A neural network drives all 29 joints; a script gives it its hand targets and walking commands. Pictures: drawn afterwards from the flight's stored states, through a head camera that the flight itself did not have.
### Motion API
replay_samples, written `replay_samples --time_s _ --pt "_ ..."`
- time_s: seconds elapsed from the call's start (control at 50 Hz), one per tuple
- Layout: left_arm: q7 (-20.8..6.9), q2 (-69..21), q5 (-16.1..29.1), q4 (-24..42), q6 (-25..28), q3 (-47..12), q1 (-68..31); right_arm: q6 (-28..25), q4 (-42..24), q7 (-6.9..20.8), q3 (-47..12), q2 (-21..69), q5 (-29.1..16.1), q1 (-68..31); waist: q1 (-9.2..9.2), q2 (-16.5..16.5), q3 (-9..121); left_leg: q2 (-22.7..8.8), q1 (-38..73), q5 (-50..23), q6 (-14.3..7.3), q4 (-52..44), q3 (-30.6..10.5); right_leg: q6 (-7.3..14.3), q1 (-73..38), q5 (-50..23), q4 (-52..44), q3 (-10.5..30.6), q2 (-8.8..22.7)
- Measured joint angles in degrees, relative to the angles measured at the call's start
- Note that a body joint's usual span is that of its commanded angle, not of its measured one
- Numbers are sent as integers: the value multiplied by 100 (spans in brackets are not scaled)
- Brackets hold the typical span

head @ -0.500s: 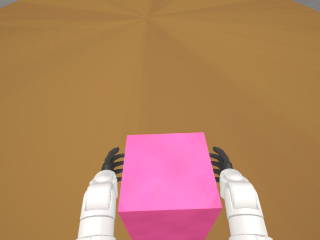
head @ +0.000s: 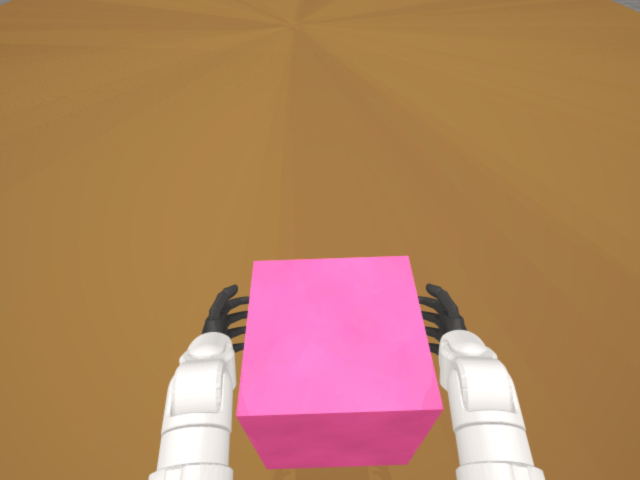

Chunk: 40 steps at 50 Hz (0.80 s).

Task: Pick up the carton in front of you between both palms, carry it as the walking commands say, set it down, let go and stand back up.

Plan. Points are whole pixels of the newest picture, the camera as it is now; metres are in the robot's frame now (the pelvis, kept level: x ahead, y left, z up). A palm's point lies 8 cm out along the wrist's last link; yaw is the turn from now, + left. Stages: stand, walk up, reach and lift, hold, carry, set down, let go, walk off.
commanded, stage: carry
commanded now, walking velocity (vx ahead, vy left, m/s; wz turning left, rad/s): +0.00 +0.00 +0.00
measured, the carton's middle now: (334, 367) +0.29 +0.00 -0.03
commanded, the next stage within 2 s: hold in 0.34 s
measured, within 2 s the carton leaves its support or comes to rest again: neither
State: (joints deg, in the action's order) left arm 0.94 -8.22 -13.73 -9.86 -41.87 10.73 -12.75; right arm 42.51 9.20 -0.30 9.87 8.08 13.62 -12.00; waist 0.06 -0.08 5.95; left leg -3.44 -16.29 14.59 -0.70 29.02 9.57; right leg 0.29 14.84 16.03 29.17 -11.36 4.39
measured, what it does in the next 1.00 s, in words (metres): shifts its weight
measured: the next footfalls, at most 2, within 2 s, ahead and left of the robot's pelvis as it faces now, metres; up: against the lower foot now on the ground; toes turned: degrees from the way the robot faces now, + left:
none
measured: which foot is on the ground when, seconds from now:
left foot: down 0.00-1.00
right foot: down 0.00-1.00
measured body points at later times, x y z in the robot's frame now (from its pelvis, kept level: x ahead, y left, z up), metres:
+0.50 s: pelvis -0.02 +0.00 +0.01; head -0.03 +0.00 +0.46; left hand +0.28 +0.15 +0.04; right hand +0.28 -0.16 +0.04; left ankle +0.00 +0.12 -0.74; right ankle -0.01 -0.11 -0.74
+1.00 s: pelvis -0.07 +0.01 -0.01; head -0.07 +0.01 +0.44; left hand +0.30 +0.14 +0.03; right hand +0.28 -0.17 +0.02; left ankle +0.00 +0.11 -0.74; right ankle -0.01 -0.11 -0.74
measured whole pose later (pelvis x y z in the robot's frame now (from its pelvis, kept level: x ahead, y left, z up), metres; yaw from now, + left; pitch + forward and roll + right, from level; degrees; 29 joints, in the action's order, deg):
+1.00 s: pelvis -0.07 +0.01 -0.01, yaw -3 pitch -9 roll +0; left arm -2.0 -10.7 -25.8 -33.7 -32.6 31.7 -35.3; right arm 32.7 34.2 3.7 30.8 10.1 25.6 -34.8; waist 0.0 -0.1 -7.5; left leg 1.5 -12.4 14.5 -1.1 35.3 -1.1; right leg 1.3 12.5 14.6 35.4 0.9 -1.4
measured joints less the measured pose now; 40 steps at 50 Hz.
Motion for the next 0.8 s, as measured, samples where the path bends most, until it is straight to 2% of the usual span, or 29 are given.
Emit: replay_samples --time_s 0.36,0.38,0.42,0.46,0.5,0.7,0.8 --pt "-1 -7 5 11 -1 23 -17 -3 5 1 14 9 3 -29 4 0 -139 -17 100 -92 5 -76 -3 57 -93 -85 -70 -1 -36" --pt "-2 -2 10 74 -3 10 7 -8 -34 6 -8 8 5 -20 15 -3 -319 61 305 -335 -14 -208 -195 40 -281 -349 -213 198 -129" --pt "-10 11 -5 161 1 -51 79 -32 -94 19 -69 -5 22 44 5 8 -582 170 660 -246 -9 -443 -445 62 -624 -285 -441 515 -262" --pt "-13 17 -17 161 7 -75 100 -44 -94 22 -81 -10 22 71 -2 17 -742 201 872 -345 60 -630 -526 17 -833 -354 -618 576 -284" --pt "-13 20 -15 159 24 -61 114 -54 -65 22 -86 -6 28 52 47 -20 -852 252 1032 -470 54 -725 -778 30 -956 -452 -726 667 -354" --pt "-86 -37 -153 -218 39 116 -167 -48 193 46 126 25 91 -126 -34 17 -1006 250 1236 -420 37 -622 -712 53 -1117 -535 -638 797 -373" --pt "-149 -147 -349 -701 124 571 -608 -150 738 144 557 135 298 -601 -7 25 -1067 310 1138 -354 19 -349 -783 68 -999 -465 -347 891 -394"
